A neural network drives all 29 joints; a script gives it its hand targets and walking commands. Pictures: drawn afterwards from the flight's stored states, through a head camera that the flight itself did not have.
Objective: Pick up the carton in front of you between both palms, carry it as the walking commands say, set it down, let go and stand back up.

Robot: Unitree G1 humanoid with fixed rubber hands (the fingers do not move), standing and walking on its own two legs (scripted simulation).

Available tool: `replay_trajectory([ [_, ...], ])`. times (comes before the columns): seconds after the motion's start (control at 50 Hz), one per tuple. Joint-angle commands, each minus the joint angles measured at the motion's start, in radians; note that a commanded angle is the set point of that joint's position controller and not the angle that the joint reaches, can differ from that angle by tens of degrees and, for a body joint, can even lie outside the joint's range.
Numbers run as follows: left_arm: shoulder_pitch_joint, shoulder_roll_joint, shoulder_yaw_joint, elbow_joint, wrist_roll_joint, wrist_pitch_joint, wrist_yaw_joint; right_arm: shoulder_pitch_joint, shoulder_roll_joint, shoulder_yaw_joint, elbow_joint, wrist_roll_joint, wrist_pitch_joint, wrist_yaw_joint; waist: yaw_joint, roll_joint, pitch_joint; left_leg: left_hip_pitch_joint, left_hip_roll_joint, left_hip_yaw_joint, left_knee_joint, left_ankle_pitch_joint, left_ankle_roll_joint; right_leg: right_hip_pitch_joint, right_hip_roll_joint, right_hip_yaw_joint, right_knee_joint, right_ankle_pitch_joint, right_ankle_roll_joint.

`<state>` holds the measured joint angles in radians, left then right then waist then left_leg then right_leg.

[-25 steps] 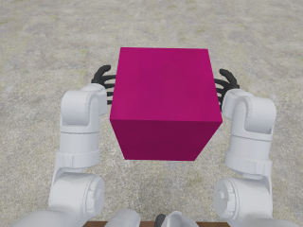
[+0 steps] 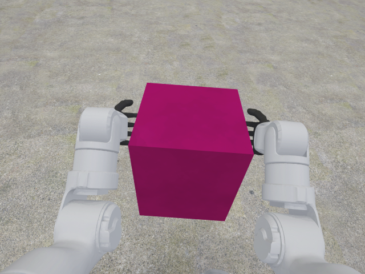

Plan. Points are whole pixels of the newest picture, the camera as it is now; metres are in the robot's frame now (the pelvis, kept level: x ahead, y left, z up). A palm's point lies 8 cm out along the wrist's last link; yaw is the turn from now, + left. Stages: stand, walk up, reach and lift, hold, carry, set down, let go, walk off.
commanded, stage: carry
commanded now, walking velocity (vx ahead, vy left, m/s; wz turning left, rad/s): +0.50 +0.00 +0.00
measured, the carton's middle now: (187, 154) +0.37 +0.00 +0.05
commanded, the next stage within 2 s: none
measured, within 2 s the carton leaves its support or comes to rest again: neither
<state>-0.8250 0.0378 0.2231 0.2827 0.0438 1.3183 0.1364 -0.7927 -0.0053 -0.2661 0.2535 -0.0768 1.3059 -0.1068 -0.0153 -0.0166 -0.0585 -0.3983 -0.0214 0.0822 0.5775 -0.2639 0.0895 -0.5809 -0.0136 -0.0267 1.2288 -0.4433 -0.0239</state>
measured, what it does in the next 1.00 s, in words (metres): walks ahead: right foot, then left foot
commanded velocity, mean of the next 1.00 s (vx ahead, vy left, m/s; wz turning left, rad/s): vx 0.50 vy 0.00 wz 0.00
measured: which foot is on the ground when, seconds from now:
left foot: down 0.00-0.30, up 0.32-0.76, down 0.78-1.00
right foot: up 0.00-0.28, down 0.30-0.80, up 0.82-1.00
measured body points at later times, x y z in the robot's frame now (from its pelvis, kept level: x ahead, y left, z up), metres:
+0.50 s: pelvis +0.29 -0.03 +0.01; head +0.35 -0.04 +0.45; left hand +0.65 +0.14 +0.09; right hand +0.68 -0.16 +0.09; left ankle +0.27 +0.11 -0.65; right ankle +0.32 -0.09 -0.73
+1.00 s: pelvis +0.59 +0.03 +0.02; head +0.59 +0.04 +0.47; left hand +0.89 +0.17 +0.08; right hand +0.87 -0.13 +0.09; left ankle +0.58 +0.10 -0.73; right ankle +0.61 -0.12 -0.67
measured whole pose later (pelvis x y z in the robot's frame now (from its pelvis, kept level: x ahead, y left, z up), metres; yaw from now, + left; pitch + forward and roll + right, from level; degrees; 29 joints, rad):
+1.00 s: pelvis +0.59 +0.03 +0.02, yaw -2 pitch +4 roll -1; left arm -0.30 -0.13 0.17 -0.16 0.11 1.23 0.09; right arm -0.26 0.16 -0.18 -0.21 -0.13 1.23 -0.11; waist -0.01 0.00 -0.09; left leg -0.22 0.02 0.16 0.32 -0.18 0.06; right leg -0.54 -0.07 -0.07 0.88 -0.31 0.02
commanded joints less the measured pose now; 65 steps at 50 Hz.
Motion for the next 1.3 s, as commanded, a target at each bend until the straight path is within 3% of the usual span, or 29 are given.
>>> replay_trajectory([
  [0.0,-0.775,-1.224,-0.525,-0.212,-0.43,-0.062,-0.191,-0.85,1.154,0.548,-0.226,0.486,-0.049,0.21,-0.021,0.139,-0.465,0.523,0.273,-0.357,-0.147,0.354,0.135,-0.246,-0.045,0.02,-0.038,0.086,0.013],
  [0.08,-0.686,-1.219,-0.575,-0.278,-0.398,-0.094,-0.173,-0.777,1.171,0.625,-0.307,0.5,-0.077,0.208,-0.052,0.13,-0.475,0.612,0.248,-0.284,-0.113,0.546,0.137,-0.298,-0.04,-0.014,-0.19,0.145,0.01],
  [0.2,-0.55,-1.144,-0.643,-0.317,-0.345,-0.127,-0.178,-0.667,1.134,0.733,-0.362,0.5,-0.116,0.216,-0.074,0.147,-0.436,0.617,0.166,-0.132,-0.034,0.859,0.073,-0.082,0.057,-0.128,-0.618,0.383,-0.029],
  [0.24,-0.495,-1.115,-0.646,-0.292,-0.33,-0.131,-0.188,-0.618,1.119,0.75,-0.335,0.488,-0.123,0.221,-0.018,0.164,-0.487,0.535,0.151,-0.065,0.111,0.978,0.014,0.216,0.099,-0.163,-0.766,0.481,-0.065],
  [0.26,-0.47,-1.107,-0.645,-0.283,-0.326,-0.136,-0.196,-0.596,1.117,0.76,-0.315,0.483,-0.128,0.225,0.041,0.143,-0.533,0.413,0.141,-0.028,0.226,0.898,-0.016,0.458,0.064,-0.154,-0.812,0.565,-0.083],
  [0.28,-0.433,-1.095,-0.638,-0.271,-0.324,-0.14,-0.207,-0.596,1.106,0.764,-0.3,0.477,-0.133,0.23,0.078,0.046,-0.577,0.187,0.119,-0.036,0.379,0.509,-0.04,0.716,-0.109,0.036,-0.738,0.712,-0.099],
  [0.3,-0.454,-1.052,-0.618,-0.256,-0.305,-0.148,-0.212,-0.58,1.146,0.761,-0.266,0.478,-0.129,0.236,0.061,-0.227,-0.703,-0.173,-0.021,-0.056,0.65,-0.213,-0.092,1.053,-0.391,0.479,-0.675,0.929,-0.283],
  [0.32,-0.396,-1.078,-0.631,-0.221,-0.321,-0.152,-0.22,-0.559,1.123,0.757,-0.257,0.469,-0.131,0.236,0.094,-0.237,-0.72,-0.304,-0.039,-0.107,0.808,-0.322,-0.082,1.091,-0.385,0.587,-0.731,0.732,-0.341],
  [0.34,-0.422,-1.101,-0.645,-0.261,-0.34,-0.162,-0.229,-0.587,1.139,0.766,-0.266,0.471,-0.139,0.235,0.092,-0.198,-0.641,-0.385,-0.001,-0.122,0.816,-0.286,-0.069,1.039,-0.332,0.514,-0.748,0.685,-0.3],
  [0.36,-0.481,-1.13,-0.67,-0.305,-0.371,-0.168,-0.237,-0.608,1.147,0.762,-0.282,0.468,-0.148,0.23,0.087,-0.091,-0.585,-0.409,0.025,-0.122,0.759,-0.236,-0.071,0.978,-0.312,0.444,-0.767,0.686,-0.254],
  [0.4,-0.575,-1.177,-0.715,-0.378,-0.434,-0.176,-0.247,-0.604,1.152,0.756,-0.308,0.455,-0.157,0.212,0.061,-0.044,-0.52,-0.348,0.06,-0.113,0.614,-0.153,-0.087,0.835,-0.275,0.346,-0.827,0.656,-0.197],
  [0.48,-0.604,-1.169,-0.741,-0.447,-0.484,-0.173,-0.256,-0.536,1.12,0.746,-0.334,0.417,-0.163,0.176,0.048,-0.078,-0.501,-0.292,0.059,-0.058,0.408,-0.128,-0.103,0.764,-0.25,0.232,-0.871,0.687,-0.183],
  [0.56,-0.534,-1.123,-0.727,-0.427,-0.478,-0.149,-0.265,-0.482,1.07,0.742,-0.345,0.384,-0.146,0.156,0.053,-0.117,-0.46,-0.275,0.061,-0.01,0.218,0.053,-0.111,0.764,-0.212,0.127,-0.879,0.793,-0.157],
  [0.68,-0.365,-1.096,-0.685,-0.342,-0.406,-0.102,-0.28,-0.383,1.063,0.735,-0.309,0.372,-0.089,0.193,0.06,-0.137,-0.345,-0.131,0.014,0.069,-0.115,0.242,-0.093,0.757,-0.175,0.006,-0.853,0.92,-0.094],
  [0.72,-0.32,-1.103,-0.679,-0.331,-0.389,-0.09,-0.284,-0.342,1.079,0.73,-0.292,0.377,-0.073,0.215,0.03,-0.115,-0.372,0.118,-0.017,0.13,-0.243,0.285,-0.076,0.671,-0.152,-0.071,-0.701,0.959,-0.051],
  [0.74,-0.302,-1.104,-0.678,-0.334,-0.383,-0.085,-0.286,-0.314,1.086,0.726,-0.284,0.378,-0.068,0.225,0.02,-0.084,-0.413,0.318,0.023,0.103,-0.221,0.268,-0.06,0.548,-0.135,-0.093,-0.597,0.831,-0.02],
  [0.76,-0.292,-1.1,-0.677,-0.343,-0.38,-0.078,-0.29,-0.283,1.086,0.713,-0.281,0.376,-0.063,0.234,0.004,0.035,-0.48,0.505,0.217,-0.138,-0.182,0.268,-0.027,0.38,-0.115,-0.109,-0.393,0.498,0.012],
  [0.78,-0.309,-1.135,-0.686,-0.353,-0.388,-0.067,-0.295,-0.284,1.064,0.704,-0.272,0.352,-0.067,0.236,0.0,0.259,-0.53,0.743,0.428,-0.513,-0.195,0.256,0.14,0.044,0.0,-0.078,-0.169,0.153,0.045],
  [0.8,-0.294,-1.146,-0.691,-0.365,-0.383,-0.065,-0.298,-0.243,1.098,0.706,-0.271,0.355,-0.066,0.24,-0.001,0.278,-0.466,0.725,0.439,-0.6,-0.261,0.227,0.177,-0.12,0.026,-0.013,-0.044,-0.07,0.031],
  [0.84,-0.264,-1.202,-0.708,-0.392,-0.391,-0.076,-0.306,-0.234,1.153,0.732,-0.358,0.368,-0.072,0.25,0.001,0.1,-0.405,0.611,0.401,-0.447,-0.289,0.274,0.119,-0.134,-0.054,0.034,-0.054,-0.006,0.009],
  [0.86,-0.238,-1.226,-0.719,-0.415,-0.39,-0.084,-0.305,-0.244,1.174,0.752,-0.413,0.379,-0.077,0.254,0.004,0.061,-0.373,0.531,0.377,-0.367,-0.317,0.285,0.083,-0.103,-0.088,0.04,-0.128,0.054,0.014],
  [0.92,-0.144,-1.251,-0.763,-0.509,-0.378,-0.108,-0.291,-0.186,1.187,0.801,-0.536,0.398,-0.09,0.264,0.005,0.136,-0.375,0.472,0.316,-0.207,-0.367,0.25,0.053,-0.018,-0.077,-0.015,-0.301,0.125,0.044],
  [1.0,0.029,-1.185,-0.805,-0.643,-0.324,-0.128,-0.266,-0.012,1.153,0.848,-0.631,0.409,-0.097,0.282,0.002,0.152,-0.347,0.502,0.284,-0.116,-0.375,0.311,0.055,-0.037,-0.067,-0.072,-0.489,0.221,0.065],
  [1.14,0.163,-1.064,-0.822,-0.684,-0.335,-0.081,-0.28,0.149,1.014,0.841,-0.631,0.381,-0.067,0.282,-0.008,0.176,-0.237,0.502,0.252,-0.016,-0.327,0.455,0.018,0.049,-0.038,-0.152,-0.72,0.375,0.026],
  [1.2,0.189,-1.035,-0.804,-0.636,-0.33,-0.063,-0.294,0.161,0.983,0.84,-0.599,0.364,-0.054,0.279,0.012,0.13,-0.255,0.391,0.213,0.074,-0.104,0.527,-0.031,0.335,0.016,-0.232,-0.823,0.329,-0.005],
  [1.22,0.217,-1.026,-0.792,-0.605,-0.324,-0.061,-0.298,0.159,0.966,0.839,-0.59,0.359,-0.049,0.278,0.029,0.083,-0.318,0.253,0.192,0.1,0.056,0.433,-0.065,0.548,-0.042,-0.16,-0.801,0.261,-0.02],
  [1.24,0.234,-1.008,-0.775,-0.58,-0.309,-0.061,-0.3,0.143,0.961,0.843,-0.59,0.36,-0.041,0.279,0.045,-0.122,-0.375,0.036,0.109,0.115,0.34,0.173,-0.108,0.709,-0.281,0.243,-0.884,0.154,-0.102],
  [1.26,0.228,-1.018,-0.766,-0.538,-0.302,-0.07,-0.302,0.108,0.98,0.856,-0.596,0.371,-0.036,0.281,0.048,-0.329,-0.371,-0.258,-0.005,0.04,0.527,-0.202,-0.123,0.858,-0.411,0.55,-0.977,0.21,-0.211],
  [1.28,0.217,-1.048,-0.773,-0.555,-0.317,-0.075,-0.305,0.098,1.003,0.862,-0.582,0.375,-0.043,0.284,0.038,-0.239,-0.346,-0.328,0.054,-0.057,0.651,-0.247,-0.092,0.824,-0.419,0.507,-0.972,0.292,-0.217],
])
